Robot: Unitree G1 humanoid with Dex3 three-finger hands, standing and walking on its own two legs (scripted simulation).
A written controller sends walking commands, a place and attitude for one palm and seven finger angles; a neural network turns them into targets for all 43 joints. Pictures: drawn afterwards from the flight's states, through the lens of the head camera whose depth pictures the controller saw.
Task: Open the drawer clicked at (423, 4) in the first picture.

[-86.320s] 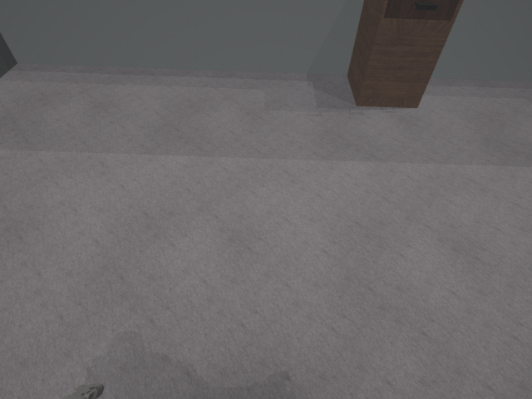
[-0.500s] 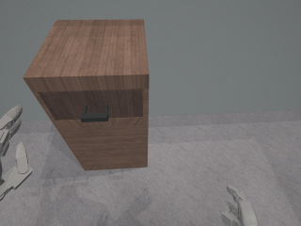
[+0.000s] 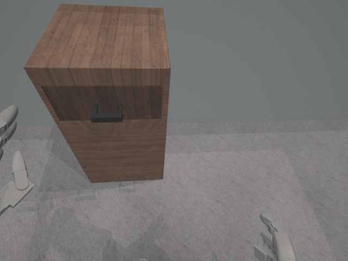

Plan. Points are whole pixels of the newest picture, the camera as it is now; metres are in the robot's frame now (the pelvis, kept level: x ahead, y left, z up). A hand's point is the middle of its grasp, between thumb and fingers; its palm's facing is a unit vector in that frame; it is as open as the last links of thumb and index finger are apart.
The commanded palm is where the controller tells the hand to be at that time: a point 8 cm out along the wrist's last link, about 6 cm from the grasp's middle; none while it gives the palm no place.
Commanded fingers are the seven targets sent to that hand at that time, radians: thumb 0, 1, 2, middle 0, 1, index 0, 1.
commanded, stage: step back with the hand held close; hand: left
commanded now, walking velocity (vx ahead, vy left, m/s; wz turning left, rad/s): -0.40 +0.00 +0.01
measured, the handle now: (107, 112) +0.59 +0.26 -0.10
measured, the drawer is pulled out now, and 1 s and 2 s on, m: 0.00 0.00 0.00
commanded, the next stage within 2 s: stop stepping back and stand still in 0.30 s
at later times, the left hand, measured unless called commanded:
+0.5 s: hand out of the picture +0.11 +0.17 +0.16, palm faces +0.23 -0.84 -0.49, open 7.4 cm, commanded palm +0.05 +0.23 +0.18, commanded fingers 0.00 0.90 0.90 -0.20 -0.30 -0.20 -0.30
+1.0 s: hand out of the picture +0.05 +0.19 +0.16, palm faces +0.32 -0.84 -0.45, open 7.4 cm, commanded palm -0.01 +0.24 +0.18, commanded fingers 0.00 0.90 0.90 -0.20 -0.30 -0.20 -0.30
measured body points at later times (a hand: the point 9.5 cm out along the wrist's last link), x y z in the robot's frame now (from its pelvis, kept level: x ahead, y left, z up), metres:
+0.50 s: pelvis -0.10 -0.04 +0.00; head -0.08 -0.04 +0.45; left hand +0.09 +0.22 +0.19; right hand +0.05 -0.30 -0.08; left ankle -0.05 +0.06 -0.73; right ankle -0.16 -0.12 -0.73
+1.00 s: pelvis -0.15 -0.03 +0.01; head -0.16 -0.03 +0.46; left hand +0.02 +0.23 +0.19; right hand -0.01 -0.25 -0.09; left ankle -0.10 +0.07 -0.73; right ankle -0.17 -0.12 -0.73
